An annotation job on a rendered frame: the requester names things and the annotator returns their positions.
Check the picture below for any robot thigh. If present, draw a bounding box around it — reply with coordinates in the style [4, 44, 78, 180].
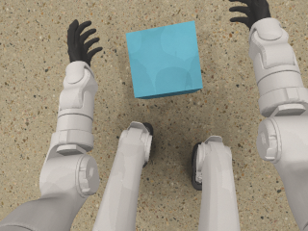
[196, 141, 241, 231]
[91, 127, 153, 231]

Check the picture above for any left robot hand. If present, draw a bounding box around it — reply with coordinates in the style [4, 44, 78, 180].
[66, 19, 103, 67]

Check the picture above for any carton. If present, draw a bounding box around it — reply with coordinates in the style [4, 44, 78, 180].
[125, 20, 203, 100]

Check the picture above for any right robot hand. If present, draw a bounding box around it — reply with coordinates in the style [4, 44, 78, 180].
[229, 0, 271, 31]

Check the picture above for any robot right forearm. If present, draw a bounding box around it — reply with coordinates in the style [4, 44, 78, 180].
[248, 17, 308, 117]

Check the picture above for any robot left thigh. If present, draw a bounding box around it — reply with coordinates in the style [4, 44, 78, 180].
[91, 127, 153, 231]

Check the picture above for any robot left upper arm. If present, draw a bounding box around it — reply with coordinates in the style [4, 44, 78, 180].
[0, 154, 100, 231]

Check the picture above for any robot right thigh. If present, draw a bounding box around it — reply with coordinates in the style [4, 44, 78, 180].
[196, 141, 241, 231]

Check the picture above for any robot left forearm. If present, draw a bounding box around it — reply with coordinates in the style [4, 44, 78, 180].
[39, 61, 98, 193]

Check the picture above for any robot right upper arm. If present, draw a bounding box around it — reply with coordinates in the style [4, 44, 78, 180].
[256, 115, 308, 231]

